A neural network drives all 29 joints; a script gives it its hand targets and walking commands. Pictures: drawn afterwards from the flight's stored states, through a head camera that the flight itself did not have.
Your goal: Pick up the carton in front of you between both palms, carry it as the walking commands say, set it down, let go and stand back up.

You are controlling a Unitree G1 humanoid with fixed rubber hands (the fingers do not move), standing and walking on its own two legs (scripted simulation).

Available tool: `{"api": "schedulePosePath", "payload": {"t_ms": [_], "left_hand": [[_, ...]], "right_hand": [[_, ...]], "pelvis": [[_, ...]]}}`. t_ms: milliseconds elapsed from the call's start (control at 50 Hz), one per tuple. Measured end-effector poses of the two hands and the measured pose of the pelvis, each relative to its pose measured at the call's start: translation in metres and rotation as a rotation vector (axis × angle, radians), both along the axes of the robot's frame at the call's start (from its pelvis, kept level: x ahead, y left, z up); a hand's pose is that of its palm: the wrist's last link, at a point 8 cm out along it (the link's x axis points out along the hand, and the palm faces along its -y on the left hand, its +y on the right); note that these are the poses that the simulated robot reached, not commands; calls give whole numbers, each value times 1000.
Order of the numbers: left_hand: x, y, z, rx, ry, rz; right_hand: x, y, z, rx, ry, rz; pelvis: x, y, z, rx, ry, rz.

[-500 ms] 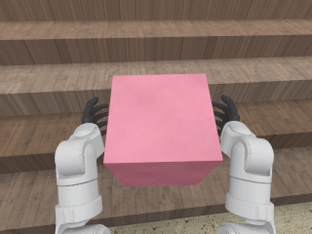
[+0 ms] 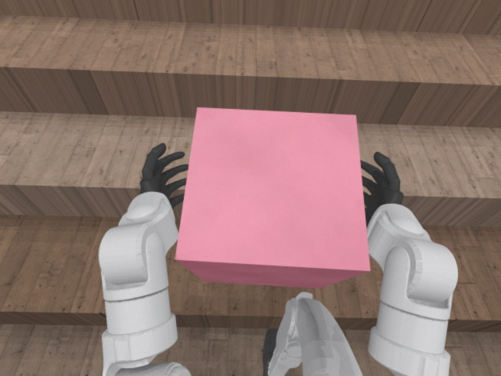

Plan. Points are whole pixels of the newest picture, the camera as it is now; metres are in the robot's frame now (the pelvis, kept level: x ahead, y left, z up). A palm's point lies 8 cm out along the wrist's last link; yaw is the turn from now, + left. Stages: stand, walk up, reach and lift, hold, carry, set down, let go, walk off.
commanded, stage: carry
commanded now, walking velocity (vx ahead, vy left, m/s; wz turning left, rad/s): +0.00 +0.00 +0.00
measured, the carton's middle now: (267, 212) +0.36 +0.01 +0.05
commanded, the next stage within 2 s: none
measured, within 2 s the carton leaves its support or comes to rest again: neither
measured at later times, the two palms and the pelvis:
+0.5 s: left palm out of the picture +0.58 +0.11 +0.38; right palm out of the picture +0.58 -0.19 +0.36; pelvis +0.24 -0.03 +0.18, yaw -1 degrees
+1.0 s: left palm out of the picture +0.73 +0.07 +0.45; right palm out of the picture +0.74 -0.23 +0.45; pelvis +0.40 -0.08 +0.32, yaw -1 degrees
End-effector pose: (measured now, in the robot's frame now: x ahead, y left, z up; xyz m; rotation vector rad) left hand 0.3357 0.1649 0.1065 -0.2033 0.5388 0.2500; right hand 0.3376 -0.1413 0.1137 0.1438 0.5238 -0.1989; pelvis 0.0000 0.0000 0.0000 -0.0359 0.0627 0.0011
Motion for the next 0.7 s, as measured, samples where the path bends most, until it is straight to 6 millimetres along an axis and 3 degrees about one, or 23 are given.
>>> {"api": "schedulePosePath", "payload": {"t_ms": [40,100,180,240,320,400,480,580,640,700], "left_hand": [[20,0,9,-7,26,19],[43,-1,37,8,79,38],[82,-6,94,-33,71,65],[114,-11,144,-14,24,68],[157,-21,209,50,-50,37],[199,-34,257,117,-129,-18],[233,-47,275,141,-138,-57],[286,-60,274,100,-84,-78],[317,-68,274,60,-20,-99],[339,-79,287,46,26,-115]], "right_hand": [[39,1,6,0,27,40],[74,0,31,11,79,46],[113,-5,91,0,74,42],[146,-10,137,-3,28,56],[182,-19,189,20,-44,55],[213,-35,227,19,-119,2],[238,-50,242,31,-124,-48],[271,-62,254,56,-70,-65],[286,-69,265,52,-10,-101],[296,-81,277,52,41,-148]], "pelvis": [[24,-11,18,-4,-16,-6],[54,-20,62,-30,-35,-2],[96,-35,122,-2,-21,32],[126,-41,155,42,-9,43],[166,-39,179,76,-4,22],[204,-33,180,111,4,-10],[235,-27,177,106,-14,-30],[274,-24,187,118,-11,-25],[293,-22,211,133,-35,-26],[307,-22,241,128,-31,-25]]}}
